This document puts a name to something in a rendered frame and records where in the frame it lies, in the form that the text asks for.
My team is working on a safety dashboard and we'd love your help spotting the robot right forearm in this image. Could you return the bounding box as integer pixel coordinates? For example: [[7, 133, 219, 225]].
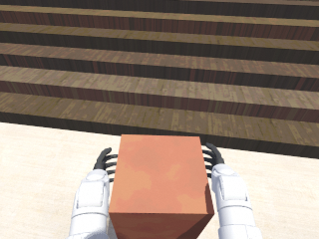
[[211, 163, 263, 239]]

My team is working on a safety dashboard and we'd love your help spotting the left robot hand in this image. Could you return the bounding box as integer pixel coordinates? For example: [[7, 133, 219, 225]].
[[93, 147, 118, 183]]

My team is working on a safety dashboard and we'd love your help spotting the carton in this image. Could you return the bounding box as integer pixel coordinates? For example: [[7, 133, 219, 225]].
[[109, 134, 215, 239]]

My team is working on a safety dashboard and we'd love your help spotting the robot left forearm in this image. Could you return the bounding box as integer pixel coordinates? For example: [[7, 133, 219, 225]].
[[65, 169, 110, 239]]

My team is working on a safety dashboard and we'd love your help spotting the right robot hand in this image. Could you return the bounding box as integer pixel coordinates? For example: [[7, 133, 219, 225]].
[[202, 142, 225, 178]]

